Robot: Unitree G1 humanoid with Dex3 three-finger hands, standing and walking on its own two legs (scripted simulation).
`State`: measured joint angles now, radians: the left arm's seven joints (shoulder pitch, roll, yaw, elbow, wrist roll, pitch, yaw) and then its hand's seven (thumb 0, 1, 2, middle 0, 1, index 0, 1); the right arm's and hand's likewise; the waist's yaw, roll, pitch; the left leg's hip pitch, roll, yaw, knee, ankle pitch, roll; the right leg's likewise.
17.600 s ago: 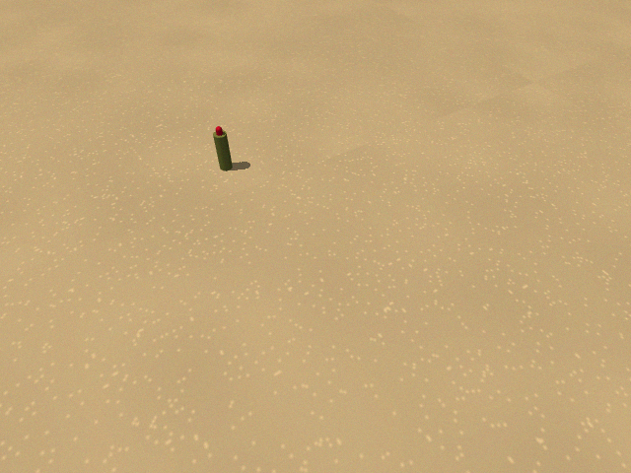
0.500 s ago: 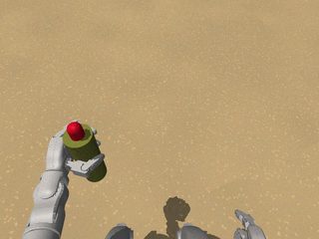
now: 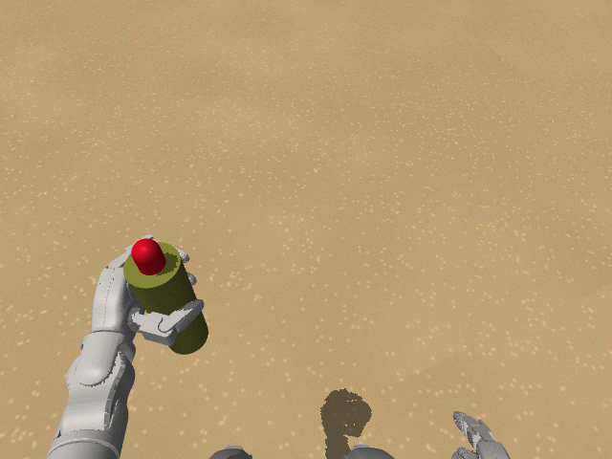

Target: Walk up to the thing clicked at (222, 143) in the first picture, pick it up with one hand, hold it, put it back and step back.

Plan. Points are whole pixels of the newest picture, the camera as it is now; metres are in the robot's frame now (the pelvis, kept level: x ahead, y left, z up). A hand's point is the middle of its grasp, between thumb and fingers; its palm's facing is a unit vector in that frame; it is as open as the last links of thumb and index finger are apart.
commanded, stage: hold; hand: left
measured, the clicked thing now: (169, 297) +0.32 +0.17 +0.02
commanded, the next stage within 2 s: none
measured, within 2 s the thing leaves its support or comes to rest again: neither
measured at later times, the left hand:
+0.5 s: hand (165, 291) +0.31 +0.17 +0.05, palm faces +0.05 -1.00 -0.02, open 8.9 cm
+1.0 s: hand (163, 289) +0.32 +0.17 +0.05, palm faces +0.05 -1.00 -0.02, open 8.9 cm
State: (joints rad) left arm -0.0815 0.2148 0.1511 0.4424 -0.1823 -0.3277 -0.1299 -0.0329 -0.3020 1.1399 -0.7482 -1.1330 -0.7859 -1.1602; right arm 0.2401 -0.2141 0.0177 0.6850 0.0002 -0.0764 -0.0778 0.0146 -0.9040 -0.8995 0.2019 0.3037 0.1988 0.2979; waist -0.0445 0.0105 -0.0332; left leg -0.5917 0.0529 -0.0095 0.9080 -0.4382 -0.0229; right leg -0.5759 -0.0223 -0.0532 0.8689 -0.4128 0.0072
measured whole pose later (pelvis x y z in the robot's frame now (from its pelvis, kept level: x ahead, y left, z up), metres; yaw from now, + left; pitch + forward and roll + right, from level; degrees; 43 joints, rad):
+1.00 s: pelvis -0.01 +0.01 +0.01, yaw +0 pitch +4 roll -1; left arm -0.12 0.21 0.15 0.49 -0.17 -0.33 -0.10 -0.03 -0.28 1.12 -0.74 -1.13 -0.78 -1.15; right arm 0.24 -0.21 0.02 0.70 0.00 -0.09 -0.06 0.02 -0.90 -0.90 0.20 0.30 0.20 0.30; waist -0.04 0.00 0.00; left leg -0.50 0.05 0.00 0.82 -0.39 -0.01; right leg -0.48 -0.03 -0.05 0.78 -0.36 0.01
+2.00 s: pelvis -0.01 +0.01 +0.01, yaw +0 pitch +4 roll -1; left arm -0.10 0.21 0.13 0.48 -0.16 -0.33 -0.10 -0.03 -0.28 1.12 -0.74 -1.13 -0.78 -1.16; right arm 0.25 -0.21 0.01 0.70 0.00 -0.10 -0.06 0.02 -0.91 -0.91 0.20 0.30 0.20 0.30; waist -0.04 0.01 -0.01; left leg -0.50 0.04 0.00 0.83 -0.39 -0.01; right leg -0.48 -0.03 -0.05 0.78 -0.36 0.02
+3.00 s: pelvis -0.02 +0.00 -0.03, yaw +0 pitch +13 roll -2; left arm -0.24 0.22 0.20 0.75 -0.15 -0.54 -0.14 -0.03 -0.28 1.13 -0.75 -1.13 -0.78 -1.15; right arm 0.21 -0.23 -0.01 0.71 -0.03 -0.11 -0.01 0.01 -0.89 -0.90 0.20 0.30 0.20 0.30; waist -0.06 -0.02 -0.05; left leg -0.82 0.05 -0.02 1.06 -0.46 -0.02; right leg -0.80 -0.03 -0.05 1.02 -0.44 0.01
